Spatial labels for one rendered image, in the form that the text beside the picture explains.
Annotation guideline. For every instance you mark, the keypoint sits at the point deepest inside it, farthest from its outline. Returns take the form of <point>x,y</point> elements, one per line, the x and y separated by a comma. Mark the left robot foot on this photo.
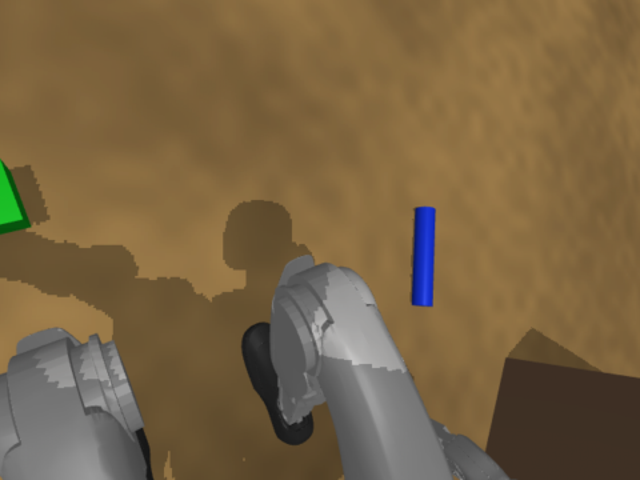
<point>146,451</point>

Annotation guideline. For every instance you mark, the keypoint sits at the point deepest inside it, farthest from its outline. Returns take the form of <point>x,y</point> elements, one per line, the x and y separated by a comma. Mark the right robot foot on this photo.
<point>257,359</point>

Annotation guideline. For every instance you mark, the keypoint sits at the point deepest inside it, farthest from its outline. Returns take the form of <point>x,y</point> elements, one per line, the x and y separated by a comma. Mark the right robot hand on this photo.
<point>467,461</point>

